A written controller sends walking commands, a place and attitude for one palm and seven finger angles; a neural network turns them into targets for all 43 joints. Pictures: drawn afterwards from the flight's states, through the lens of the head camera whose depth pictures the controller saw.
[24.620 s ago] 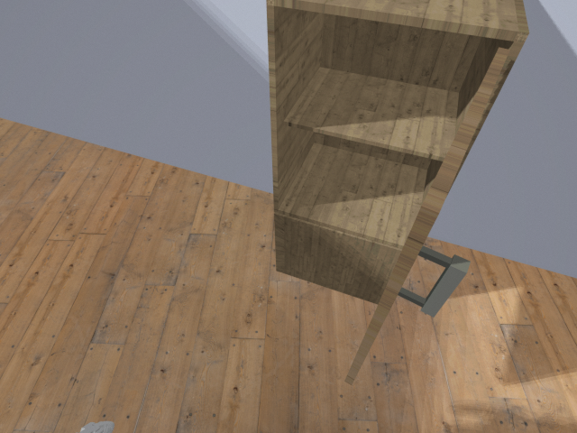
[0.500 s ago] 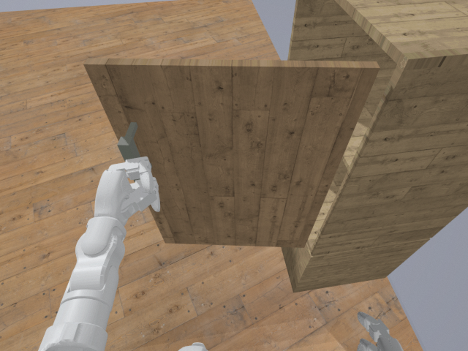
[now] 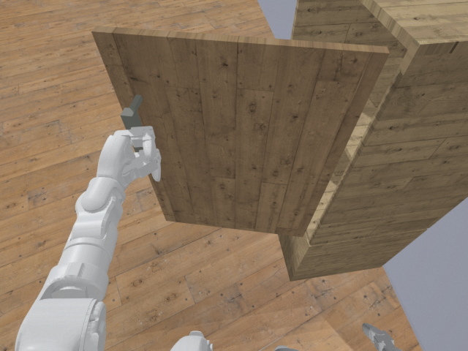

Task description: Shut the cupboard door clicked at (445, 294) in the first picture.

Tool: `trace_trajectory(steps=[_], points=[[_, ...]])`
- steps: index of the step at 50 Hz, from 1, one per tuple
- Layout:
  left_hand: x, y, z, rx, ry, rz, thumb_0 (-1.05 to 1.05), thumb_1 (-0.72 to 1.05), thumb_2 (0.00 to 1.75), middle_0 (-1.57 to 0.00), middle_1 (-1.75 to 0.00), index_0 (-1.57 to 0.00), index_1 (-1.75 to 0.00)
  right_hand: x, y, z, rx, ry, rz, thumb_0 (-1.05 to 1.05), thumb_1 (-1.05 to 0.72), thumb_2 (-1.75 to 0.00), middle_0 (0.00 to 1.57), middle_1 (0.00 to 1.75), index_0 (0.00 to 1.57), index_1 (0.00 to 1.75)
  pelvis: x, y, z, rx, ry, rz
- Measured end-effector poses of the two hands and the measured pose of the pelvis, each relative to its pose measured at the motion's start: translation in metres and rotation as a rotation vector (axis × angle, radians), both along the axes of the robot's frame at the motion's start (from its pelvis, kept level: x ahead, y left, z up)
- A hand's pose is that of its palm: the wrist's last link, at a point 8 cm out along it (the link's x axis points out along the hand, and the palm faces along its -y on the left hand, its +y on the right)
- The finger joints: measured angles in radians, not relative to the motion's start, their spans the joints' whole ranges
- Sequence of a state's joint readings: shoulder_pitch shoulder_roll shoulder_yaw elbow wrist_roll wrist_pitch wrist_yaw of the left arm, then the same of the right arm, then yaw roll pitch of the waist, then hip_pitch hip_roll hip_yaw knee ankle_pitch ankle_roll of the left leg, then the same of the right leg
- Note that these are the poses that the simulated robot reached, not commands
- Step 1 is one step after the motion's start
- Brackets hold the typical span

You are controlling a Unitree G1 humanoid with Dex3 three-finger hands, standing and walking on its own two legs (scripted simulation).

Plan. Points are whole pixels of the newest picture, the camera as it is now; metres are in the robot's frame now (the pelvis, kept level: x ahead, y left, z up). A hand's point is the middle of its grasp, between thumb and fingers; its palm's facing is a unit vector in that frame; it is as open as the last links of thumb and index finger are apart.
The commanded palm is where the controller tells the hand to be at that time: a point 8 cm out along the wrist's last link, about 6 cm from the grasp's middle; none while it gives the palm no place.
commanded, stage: push the door shut along its arc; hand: left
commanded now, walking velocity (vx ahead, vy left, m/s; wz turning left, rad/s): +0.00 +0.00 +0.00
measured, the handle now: (141, 130) +0.48 +0.19 +0.09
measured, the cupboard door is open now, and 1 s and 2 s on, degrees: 74 61 48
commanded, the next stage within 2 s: pull the fist back off the door in 1.42 s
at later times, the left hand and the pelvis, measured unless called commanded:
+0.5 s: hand (176, 133) +0.47 +0.12 +0.10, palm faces -0.25 -0.97 +0.00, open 3.1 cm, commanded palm +0.47 +0.17 +0.10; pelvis -0.01 +0.01 -0.01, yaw -1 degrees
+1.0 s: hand (196, 115) +0.52 +0.09 +0.10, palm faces -0.36 -0.93 +0.00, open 3.1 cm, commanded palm +0.53 +0.13 +0.10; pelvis +0.00 +0.00 -0.03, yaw -2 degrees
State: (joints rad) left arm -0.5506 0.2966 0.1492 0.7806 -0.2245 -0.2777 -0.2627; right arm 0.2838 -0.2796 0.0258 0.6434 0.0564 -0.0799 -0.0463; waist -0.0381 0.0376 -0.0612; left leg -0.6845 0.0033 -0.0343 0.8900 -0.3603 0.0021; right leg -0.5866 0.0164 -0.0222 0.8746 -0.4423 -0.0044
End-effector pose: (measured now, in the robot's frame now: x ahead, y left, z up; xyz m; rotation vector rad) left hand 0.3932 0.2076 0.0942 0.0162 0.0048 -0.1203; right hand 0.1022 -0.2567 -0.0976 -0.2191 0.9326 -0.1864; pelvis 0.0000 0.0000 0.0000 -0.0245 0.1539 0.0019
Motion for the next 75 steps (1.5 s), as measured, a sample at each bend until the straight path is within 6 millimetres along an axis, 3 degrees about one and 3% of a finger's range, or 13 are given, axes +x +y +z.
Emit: trace_trajectory(steps=[16,42,54,66,75], points=[[0.045,-0.018,0.003,-0.003,0.013,-0.086,0.02,0.90,0.90,-1.30,-1.50,-1.30,-1.50,-0.053,-0.001,-0.012,-0.010,0.133,-0.073,0.01,-0.90,-0.90,0.20,0.30,0.20,0.30,-0.004,0.007,-0.006,-0.006,0.051,-0.012],[0.120,-0.058,0.004,-0.020,0.028,-0.220,0.02,0.90,0.90,-1.29,-1.50,-1.30,-1.50,-0.107,-0.010,-0.025,-0.035,0.274,-0.179,0.01,-0.90,-0.90,0.20,0.30,0.20,0.30,-0.002,0.005,-0.024,-0.014,0.172,-0.038],[0.133,-0.063,0.006,0.004,0.060,-0.261,0.00,0.91,0.94,-1.29,-1.50,-1.30,-1.50,-0.116,-0.008,-0.031,-0.033,0.340,-0.176,0.01,-0.90,-0.90,0.20,0.30,0.21,0.30,0.000,0.002,-0.028,-0.021,0.195,-0.027],[0.151,-0.080,0.008,0.007,0.061,-0.305,0.03,1.00,1.00,-1.29,-1.50,-1.30,-1.50,-0.115,-0.014,-0.035,-0.075,0.336,-0.159,0.01,-0.90,-0.90,0.20,0.30,0.21,0.30,-0.003,0.003,-0.036,-0.030,0.234,-0.018],[0.164,-0.091,0.010,0.020,0.058,-0.335,0.04,1.04,1.02,-1.29,-1.50,-1.30,-1.50,-0.126,-0.010,-0.040,-0.077,0.366,-0.174,0.01,-0.90,-0.90,0.20,0.30,0.21,0.30,-0.004,0.004,-0.042,-0.034,0.260,-0.020]])
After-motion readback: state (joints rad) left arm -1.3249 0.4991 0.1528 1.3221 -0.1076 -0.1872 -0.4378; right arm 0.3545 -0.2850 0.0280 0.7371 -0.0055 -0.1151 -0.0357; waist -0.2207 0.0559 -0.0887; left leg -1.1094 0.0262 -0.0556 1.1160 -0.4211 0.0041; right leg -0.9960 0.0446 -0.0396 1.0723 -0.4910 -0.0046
